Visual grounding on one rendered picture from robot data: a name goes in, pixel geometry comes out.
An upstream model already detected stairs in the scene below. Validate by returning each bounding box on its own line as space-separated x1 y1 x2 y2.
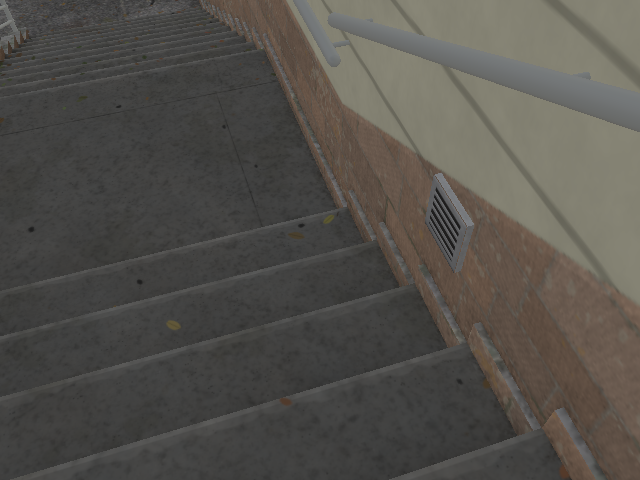
0 7 257 97
0 207 572 480

